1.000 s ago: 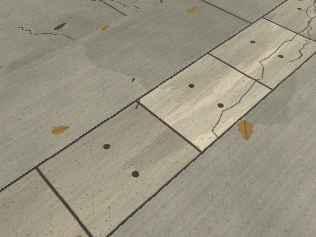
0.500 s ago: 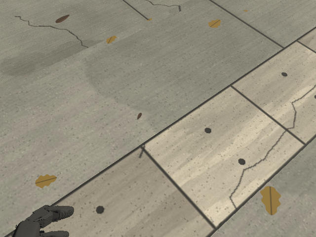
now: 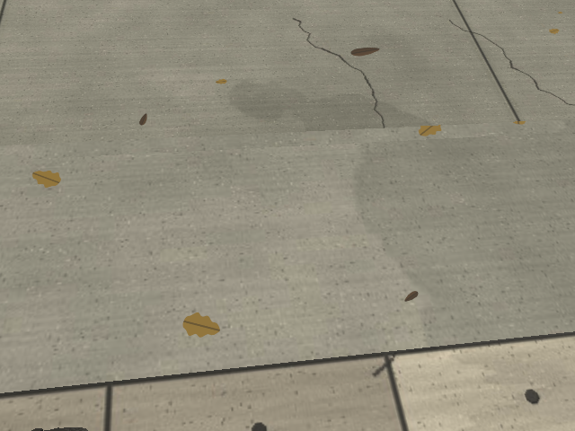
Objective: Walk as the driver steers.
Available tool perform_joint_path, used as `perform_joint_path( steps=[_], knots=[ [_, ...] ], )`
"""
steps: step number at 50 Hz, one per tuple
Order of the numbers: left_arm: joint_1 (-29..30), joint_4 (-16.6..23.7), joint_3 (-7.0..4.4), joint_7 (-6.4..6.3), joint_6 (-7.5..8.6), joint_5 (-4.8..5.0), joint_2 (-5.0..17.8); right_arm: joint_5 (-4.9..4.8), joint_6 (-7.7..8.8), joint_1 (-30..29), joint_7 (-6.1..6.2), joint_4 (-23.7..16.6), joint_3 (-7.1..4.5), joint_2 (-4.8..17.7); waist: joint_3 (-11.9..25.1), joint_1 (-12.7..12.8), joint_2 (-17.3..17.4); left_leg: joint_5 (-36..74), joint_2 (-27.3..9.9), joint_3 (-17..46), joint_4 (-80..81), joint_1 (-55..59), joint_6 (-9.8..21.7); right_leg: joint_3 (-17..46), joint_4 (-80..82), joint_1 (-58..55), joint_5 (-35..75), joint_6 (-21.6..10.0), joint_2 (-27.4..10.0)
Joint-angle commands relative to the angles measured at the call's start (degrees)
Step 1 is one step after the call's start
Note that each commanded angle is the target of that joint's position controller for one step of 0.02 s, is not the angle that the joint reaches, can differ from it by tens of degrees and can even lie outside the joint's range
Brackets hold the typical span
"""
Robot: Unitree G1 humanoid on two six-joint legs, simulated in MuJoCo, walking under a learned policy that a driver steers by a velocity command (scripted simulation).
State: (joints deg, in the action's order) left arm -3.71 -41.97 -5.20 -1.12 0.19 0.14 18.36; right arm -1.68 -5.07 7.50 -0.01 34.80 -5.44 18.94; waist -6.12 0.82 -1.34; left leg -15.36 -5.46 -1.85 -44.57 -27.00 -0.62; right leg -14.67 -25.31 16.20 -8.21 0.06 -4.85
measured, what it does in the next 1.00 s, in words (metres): walks ahead, turning left: left foot, then right foot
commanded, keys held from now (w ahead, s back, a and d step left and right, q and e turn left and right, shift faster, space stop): q+shift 0.26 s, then w+q+shift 0.74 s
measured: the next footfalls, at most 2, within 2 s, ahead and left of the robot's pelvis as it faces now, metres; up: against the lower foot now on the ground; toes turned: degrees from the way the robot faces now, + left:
left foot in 0.04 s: +0.09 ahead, +0.12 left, +0.00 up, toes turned +6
right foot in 0.48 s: +0.17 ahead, -0.08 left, +0.00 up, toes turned +32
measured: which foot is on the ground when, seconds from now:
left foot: up 0.00-0.02, down 0.04-0.48, up 0.50-0.92, down 0.94-1.00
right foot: down 0.00-0.04, up 0.06-0.46, down 0.48-0.94, up 0.96-1.00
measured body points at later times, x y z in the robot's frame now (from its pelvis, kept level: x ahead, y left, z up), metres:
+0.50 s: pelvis +0.09 +0.01 +0.00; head +0.09 +0.03 +0.45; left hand +0.11 +0.35 -0.09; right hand +0.37 -0.16 -0.06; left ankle +0.04 +0.11 -0.72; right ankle +0.14 -0.10 -0.74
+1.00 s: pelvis +0.27 +0.25 -0.04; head +0.31 +0.28 +0.41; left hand +0.01 +0.36 -0.16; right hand +0.60 +0.30 -0.13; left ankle +0.28 +0.33 -0.73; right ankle +0.21 -0.05 -0.61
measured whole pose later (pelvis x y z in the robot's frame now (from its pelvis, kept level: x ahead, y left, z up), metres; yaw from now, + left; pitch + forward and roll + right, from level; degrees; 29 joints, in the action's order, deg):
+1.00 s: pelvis +0.27 +0.25 -0.04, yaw +57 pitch +2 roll +1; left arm -28.2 -48.9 -1.8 0.3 2.5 -1.6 15.2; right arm 1.6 -0.8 4.6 -3.1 34.6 -2.8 18.9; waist -3.7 3.9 1.2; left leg -16.8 7.5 -6.7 -46.0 -31.5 10.5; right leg -5.4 -68.9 3.2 -19.8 2.9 -7.6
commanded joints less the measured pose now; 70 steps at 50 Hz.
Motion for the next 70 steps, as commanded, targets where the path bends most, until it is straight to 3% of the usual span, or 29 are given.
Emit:
perform_joint_path(
  steps=[1, 2, 3, 4, 7, 13, 16, 21, 24, 25, 26, 29, 40, 42, 45, 47, 48, 49, 52, 55, 59, 63, 64, 65, 66, 67, 68, 69, 70],
  knots=[
    [4.1, 3.5, -1.77, 0.33, 0.32, 1.3, 6.5, 0.39, -0.16, 5.7, -0.4, -2.2, -2.7, 5.5, 11.5, -3.8, -3.7, 3.1, 2.7, -2.5, 9.9, 13.5, 3.7, 6.8, 2.3, -3.2, -2.2, -5.9, -13.4],
    [1.6, 2.1, -1.46, 0.67, -0.14, 1.18, 4.6, 0.92, -0.01, 9.1, 0.24, -1.1, -3.78, 7.8, 10.5, -4.6, 1.5, 7.8, 2.3, 1.9, 15.4, 19.1, 6.3, 4.4, -6.1, 1.6, -8.0, -2.5, -10.3],
    [-0.5, 3.3, -1.04, 1.03, -0.62, -0.75, 2.7, 0.96, 0.46, 11.2, 1.53, -1.9, -5.75, 16.2, 7.8, -2.5, 21.0, 28.8, -11.2, 24.5, 22.2, 26.2, 14.0, -0.7, -27.3, 18.4, -27.5, 3.9, -1.1],
    [6.3, 6.8, -0.98, 0.32, -0.33, -1.73, 3.3, 3.09, 2.3, 8.8, 1.28, -4.0, -5.26, 17.0, 11.2, -4.3, 18.9, 21.9, -14.1, 35.9, 25.6, 22.3, 21.9, 12.8, -39.0, 25.6, -29.9, 4.6, 4.5],
    [5.7, 5.4, -2.06, -1.06, 0.2, -0.68, 5.9, 0.92, 4.42, 2.3, 1.42, -4.7, -3.76, 11.7, 10.6, -1.0, 7.1, 12.0, -8.6, 26.4, 26.0, 21.5, 14.7, 19.1, -39.6, 27.7, -15.6, 1.7, 2.9],
    [4.5, 5.1, -1.33, -0.25, 0.73, -0.4, 2.8, 0.82, 3.31, 1.0, 2.95, -6.3, -2.88, 9.3, 13.5, -0.2, 7.5, 18.2, -2.7, 24.8, 22.4, 18.9, 13.0, 19.9, -29.3, 19.9, -9.0, 4.1, 7.5],
    [4.6, 5.3, -1.3, 1.4, 1.73, 0.81, 3.3, -0.09, 3.63, 2.6, 2.45, -6.4, -3.01, 10.0, 13.7, -1.7, 10.5, -14.8, -1.9, 31.3, 27.6, 16.7, 13.8, 20.3, -18.7, 15.7, -9.1, 3.7, 8.4],
    [2.3, 5.3, -2.17, 2.54, 4.67, 2.06, 4.2, -0.21, 4.36, 1.3, 1.49, -6.9, -1.9, 8.3, 9.7, -0.4, 12.5, -20.8, 0.0, 36.1, 26.1, 7.7, 13.2, 20.3, -7.2, 1.9, -11.8, 2.2, 8.4],
    [-13.5, 1.4, -3.74, 1.94, 5.24, 1.71, 7.0, -0.25, 4.24, -0.7, 1.38, -8.5, 0.29, 2.0, 12.5, 6.3, 2.4, -24.5, 8.7, 24.6, 4.1, -12.8, 5.9, 27.4, 4.3, -25.9, -11.2, -1.5, -3.0],
    [-15.3, 2.3, -3.19, 1.12, 3.09, -4.53, 14.3, 3.85, 4.49, -5.2, -0.8, -11.9, 0.43, 1.6, 8.4, 6.9, -12.5, -19.7, 17.2, 12.3, -10.2, -27.1, 4.2, 50.0, 15.1, -26.3, -42.8, -5.7, -16.9],
    [-10.4, 3.1, -3.47, 1.1, 2.47, -5.26, 13.0, 5.06, 4.73, -9.4, -1.78, -13.9, 0.08, 4.3, 1.5, 4.6, -8.5, -9.2, 9.1, 12.4, -17.6, -32.6, 4.1, 56.3, 16.9, -18.1, -44.1, -8.9, -21.5],
    [-8.8, 3.4, -1.32, 0.72, 2.39, -1.93, 8.0, 5.02, 4.48, -3.2, -4.59, -9.1, -0.38, 5.8, 3.2, 0.8, -4.2, 1.4, 6.8, 10.4, -25.2, -26.1, 2.0, 35.8, 15.4, -13.4, -29.5, -4.2, -12.1],
    [-25.5, -3.9, 0.29, 0.69, 4.83, -2.76, 5.7, 4.23, 4.07, -17.9, -7.13, -10.0, 2.68, 2.1, -5.4, 6.7, -4.9, 5.3, 2.4, -2.9, -13.2, -27.3, 4.6, 6.8, 20.3, -21.0, -2.3, -3.3, -9.9],
    [-26.8, -5.4, 0.53, 0.29, 4.57, -2.8, 6.3, 4.21, 4.38, -19.4, -7.04, -10.2, 3.65, 0.5, -5.6, 6.0, -5.0, 1.3, 4.0, -7.3, -5.9, -21.7, 7.6, 1.6, 17.5, -23.0, 18.4, -2.5, -9.7],
    [-25.8, -5.9, 0.12, -0.57, 3.42, -2.4, 11.1, 3.71, 4.66, -5.9, -5.21, -6.2, 2.75, 2.2, 5.5, -3.7, -8.4, -5.8, 12.8, -12.2, -1.6, 1.7, 12.1, -1.8, -4.0, -22.8, 73.1, -2.4, -12.0],
    [-21.4, -3.5, -0.2, -0.02, 3.2, -1.94, 13.0, 3.67, 5.31, 17.8, -3.2, 1.4, -0.81, 8.5, 17.3, -15.1, -7.1, -5.9, 13.7, -3.0, 6.7, 35.6, 15.8, -0.2, -35.6, -4.3, 60.0, -2.2, -12.2],
    [-20.7, 0.8, 1.27, 1.57, 3.61, -1.51, 5.1, 2.28, 4.35, 12.8, -2.07, 1.4, -3.06, 15.4, 19.1, -8.0, 12.0, -19.2, -1.0, 25.2, 15.9, 54.5, 19.9, 1.2, -57.8, 23.7, -9.8, 1.7, 0.5],
    [-15.0, 6.8, 1.4, 1.86, 5.25, -1.33, 7.9, 3.31, 3.6, 16.1, -1.65, -0.9, -3.7, 18.7, 27.9, -9.7, 7.1, -20.7, -9.7, 49.9, 24.4, 57.8, 26.1, 13.1, -68.9, 32.0, -14.7, 2.3, 4.9],
    [-9.7, 7.9, 2.65, 1.37, 6.17, -2.13, 5.8, 3.21, 5.66, 15.1, 0.22, 4.3, -2.0, 12.2, 8.5, -4.3, -3.3, 0.5, -4.4, 34.5, 27.9, 33.4, 21.4, 18.5, -54.3, 29.7, -11.8, 1.2, -3.1],
    [-14.2, 6.5, 2.81, 1.69, 2.6, -4.58, 5.5, 2.57, 7.74, 10.0, 0.44, 3.9, 0.22, 8.1, 3.1, 2.0, -0.5, 4.0, 1.3, 26.6, 30.2, 17.0, 21.6, 18.1, -45.9, 22.8, -19.1, 3.3, -4.4],
    [-0.8, 12.2, 4.43, 2.5, 2.39, -3.27, 2.4, 2.68, 9.31, 9.3, -0.31, 4.7, -0.04, 8.7, -3.7, 0.7, 2.0, 21.7, 7.1, 21.4, 33.4, 2.8, 18.4, 13.1, -24.9, 15.4, -1.5, 4.7, -1.6],
    [-1.3, 11.4, 4.44, 1.98, 3.29, -2.13, 2.6, 1.14, 8.45, 13.8, -0.48, 7.7, -1.2, 10.5, 4.2, -2.2, 2.8, 44.4, 8.8, 20.4, 22.8, 8.7, 10.8, 11.8, -10.0, -1.3, 14.1, 1.3, 6.4],
    [3.6, 14.4, 2.55, 0.63, 6.02, -0.47, 5.1, -3.82, 8.56, 15.8, 1.19, 6.5, -0.84, 6.8, 6.3, -2.7, -3.6, 36.5, 8.6, 26.8, 17.6, 9.9, 8.5, 16.7, -2.8, -6.4, 13.2, 2.1, 8.7],
    [-0.3, 14.3, 1.37, -0.19, 6.81, 0.47, 7.2, -2.83, 8.32, 13.8, 1.46, 6.7, -1.08, 9.8, 10.4, 1.6, -1.3, 38.1, 8.3, 27.0, 11.6, 13.4, 7.0, 15.9, -0.6, -11.4, 16.0, 2.2, 8.3],
    [-10.3, 12.2, 0.38, -0.77, 7.11, 0.31, 8.6, -1.4, 8.02, 9.7, 1.46, 5.6, -1.2, 9.6, 15.6, 7.7, 3.3, 38.1, 10.7, 24.5, 0.4, 11.7, 4.1, 16.1, -0.9, -22.2, 22.5, 1.1, 5.7],
    [-20.0, 10.0, 0.37, -1.12, 6.5, -0.45, 10.2, 1.25, 7.31, 10.8, 1.45, 3.6, 1.13, 1.6, 24.9, 8.0, -1.1, -2.8, 14.6, 19.6, -19.2, 3.9, 0.4, 26.9, -10.2, -37.9, 40.5, -3.3, -8.3],
    [-23.5, 9.5, 0.71, -0.28, 6.06, -3.31, 11.3, -0.31, 7.17, 20.3, 0.98, 1.6, 2.12, 0.5, 38.3, 4.1, -19.0, -28.5, 18.7, 17.0, -42.2, -8.6, -2.3, 52.5, -7.9, -51.3, 49.3, -15.4, -27.7],
    [-18.2, 11.8, -0.2, -0.37, 4.8, -3.05, 11.0, -0.51, 6.15, 21.5, 0.59, 1.9, 1.01, 7.1, 40.4, 4.0, -14.4, -21.6, 11.3, 16.1, -49.5, -9.1, -4.4, 54.7, -5.8, -46.7, 37.4, -17.6, -27.1],
    [-12.3, 12.5, 0.29, -1.15, 3.6, -2.23, 7.4, -1.92, 5.22, 13.9, 0.46, 0.0, 0.26, 8.7, 31.2, 3.8, -12.9, -15.7, 7.4, 12.1, -47.3, -13.5, -5.0, 46.0, -2.4, -38.8, 24.2, -16.1, -22.6]
  ],
)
